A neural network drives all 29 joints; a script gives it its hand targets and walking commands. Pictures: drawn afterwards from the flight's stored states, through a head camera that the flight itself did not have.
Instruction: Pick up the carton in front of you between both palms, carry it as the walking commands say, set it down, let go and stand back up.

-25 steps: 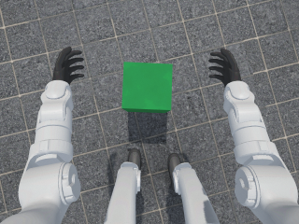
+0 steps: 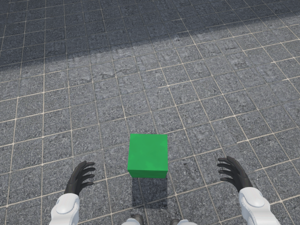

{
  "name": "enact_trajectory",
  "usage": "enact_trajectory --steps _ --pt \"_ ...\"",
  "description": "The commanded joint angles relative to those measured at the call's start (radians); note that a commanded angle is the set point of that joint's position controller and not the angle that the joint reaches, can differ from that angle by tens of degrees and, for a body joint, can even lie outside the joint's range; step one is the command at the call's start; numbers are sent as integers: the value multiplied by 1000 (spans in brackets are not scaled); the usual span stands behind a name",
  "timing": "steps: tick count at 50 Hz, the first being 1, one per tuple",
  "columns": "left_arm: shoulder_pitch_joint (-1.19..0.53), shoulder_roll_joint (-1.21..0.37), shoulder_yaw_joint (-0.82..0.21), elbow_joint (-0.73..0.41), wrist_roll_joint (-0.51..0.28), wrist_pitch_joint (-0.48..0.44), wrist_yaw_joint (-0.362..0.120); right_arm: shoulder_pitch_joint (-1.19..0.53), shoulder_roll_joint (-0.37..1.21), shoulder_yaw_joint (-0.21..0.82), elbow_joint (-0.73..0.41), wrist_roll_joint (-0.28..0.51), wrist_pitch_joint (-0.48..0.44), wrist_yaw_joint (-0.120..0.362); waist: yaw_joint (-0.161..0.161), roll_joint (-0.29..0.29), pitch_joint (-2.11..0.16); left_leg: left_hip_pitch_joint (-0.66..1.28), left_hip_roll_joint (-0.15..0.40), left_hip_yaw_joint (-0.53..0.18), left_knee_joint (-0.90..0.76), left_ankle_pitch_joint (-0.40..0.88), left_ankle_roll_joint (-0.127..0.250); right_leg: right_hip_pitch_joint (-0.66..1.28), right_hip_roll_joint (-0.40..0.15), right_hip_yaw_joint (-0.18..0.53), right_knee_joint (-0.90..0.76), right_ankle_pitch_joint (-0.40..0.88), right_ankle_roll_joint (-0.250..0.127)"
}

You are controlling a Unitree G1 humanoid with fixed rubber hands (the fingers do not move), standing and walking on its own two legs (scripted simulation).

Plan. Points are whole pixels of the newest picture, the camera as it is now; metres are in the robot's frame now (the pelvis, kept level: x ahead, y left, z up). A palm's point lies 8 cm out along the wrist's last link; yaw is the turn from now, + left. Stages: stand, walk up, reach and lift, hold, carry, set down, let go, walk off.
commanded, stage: let go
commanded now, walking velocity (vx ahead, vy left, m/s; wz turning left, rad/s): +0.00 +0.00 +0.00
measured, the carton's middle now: (148, 157) +0.46 +0.03 -0.64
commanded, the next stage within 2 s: stand in 0.60 s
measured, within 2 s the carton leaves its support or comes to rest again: neither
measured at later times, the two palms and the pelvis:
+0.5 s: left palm (67, 212) +0.18 +0.23 -0.05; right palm (256, 202) +0.18 -0.23 -0.05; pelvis +0.02 +0.00 +0.01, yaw +0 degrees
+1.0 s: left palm (44, 219) +0.17 +0.29 -0.08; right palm (273, 206) +0.17 -0.28 -0.07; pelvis +0.04 +0.00 +0.01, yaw -1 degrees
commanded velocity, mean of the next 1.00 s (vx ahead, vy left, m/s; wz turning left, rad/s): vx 0.00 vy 0.00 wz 0.00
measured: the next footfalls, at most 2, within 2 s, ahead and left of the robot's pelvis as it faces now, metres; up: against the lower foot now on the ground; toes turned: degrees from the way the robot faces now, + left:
none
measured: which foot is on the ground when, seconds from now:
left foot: down 0.00-1.00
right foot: down 0.00-1.00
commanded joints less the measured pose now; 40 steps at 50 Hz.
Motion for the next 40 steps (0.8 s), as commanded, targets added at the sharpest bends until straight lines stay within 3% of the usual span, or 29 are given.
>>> enact_trajectory --steps 1,6,16,29,30,31,34,40 --pt "64 97 -2 -132 -10 -18 1 65 -92 2 -128 11 -20 3 3 7 -301 421 -3 16 -71 229 -10 212 -9 -26 -120 241 34" --pt "175 94 -33 -180 -14 7 1 157 -109 21 -159 17 -1 12 7 17 -140 512 -7 21 -143 209 -15 281 -8 -22 -195 219 23" --pt "202 107 -44 -216 -9 107 -19 171 -121 26 -188 3 92 27 10 -11 71 605 -14 41 -164 112 -16 300 -22 -27 -248 102 10" --pt "217 105 -44 -225 -3 133 -14 175 -123 20 -192 -7 121 23 12 6 41 639 -12 32 -158 238 -12 386 -6 -32 -214 244 18" --pt "272 114 -49 -176 -29 97 2 137 -153 22 -244 -24 174 -6 24 -36 -12 664 -9 26 -128 282 -7 383 16 -35 -186 244 29" --pt "191 247 -23 -97 17 76 49 137 -245 -3 -55 -18 104 -47 14 -18 22 459 61 -2 -101 165 -28 324 -51 7 -183 172 44" --pt "207 221 -31 -67 28 46 65 156 -229 10 5 -29 41 -60 6 -3 13 418 59 -23 -122 -10 -15 300 -71 53 -204 25 20" --pt "203 235 -36 9 22 22 64 124 -256 19 95 -32 -1 -55 15 23 -53 446 87 -51 -104 182 -2 349 -81 59 -160 202 11"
